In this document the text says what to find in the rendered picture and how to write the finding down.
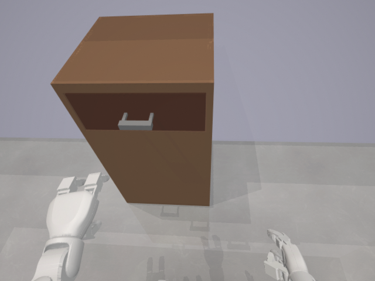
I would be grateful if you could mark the left robot forearm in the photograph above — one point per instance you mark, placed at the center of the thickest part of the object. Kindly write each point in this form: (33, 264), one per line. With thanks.
(60, 260)

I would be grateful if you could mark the drawer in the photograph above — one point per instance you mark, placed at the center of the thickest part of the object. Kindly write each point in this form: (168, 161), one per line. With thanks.
(173, 111)

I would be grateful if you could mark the handle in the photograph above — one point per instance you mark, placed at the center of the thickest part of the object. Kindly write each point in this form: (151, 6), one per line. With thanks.
(136, 125)

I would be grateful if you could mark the left robot hand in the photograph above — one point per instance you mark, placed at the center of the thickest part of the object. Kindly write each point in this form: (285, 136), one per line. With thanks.
(71, 212)

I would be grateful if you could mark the right robot hand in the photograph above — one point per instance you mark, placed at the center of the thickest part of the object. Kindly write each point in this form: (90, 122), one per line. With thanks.
(280, 265)

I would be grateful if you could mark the cabinet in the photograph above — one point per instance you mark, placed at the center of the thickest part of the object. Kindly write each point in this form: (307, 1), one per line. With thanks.
(148, 54)

